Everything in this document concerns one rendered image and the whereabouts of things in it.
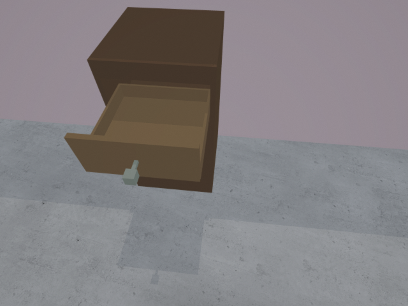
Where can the handle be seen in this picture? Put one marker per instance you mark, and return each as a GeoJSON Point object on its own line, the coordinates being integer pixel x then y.
{"type": "Point", "coordinates": [131, 176]}

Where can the drawer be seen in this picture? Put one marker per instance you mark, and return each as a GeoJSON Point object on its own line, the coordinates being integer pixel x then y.
{"type": "Point", "coordinates": [164, 128]}

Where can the cabinet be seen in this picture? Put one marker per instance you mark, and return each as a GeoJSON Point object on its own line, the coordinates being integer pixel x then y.
{"type": "Point", "coordinates": [166, 47]}

